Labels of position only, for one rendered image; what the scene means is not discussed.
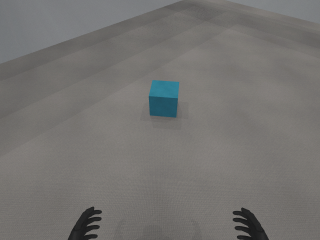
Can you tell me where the left robot hand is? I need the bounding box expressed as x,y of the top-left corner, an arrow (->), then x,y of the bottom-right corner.
68,206 -> 102,240

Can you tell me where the right robot hand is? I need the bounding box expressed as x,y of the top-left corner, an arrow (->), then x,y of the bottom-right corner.
232,207 -> 269,240

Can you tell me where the carton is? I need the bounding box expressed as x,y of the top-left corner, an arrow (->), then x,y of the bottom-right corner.
148,80 -> 179,118

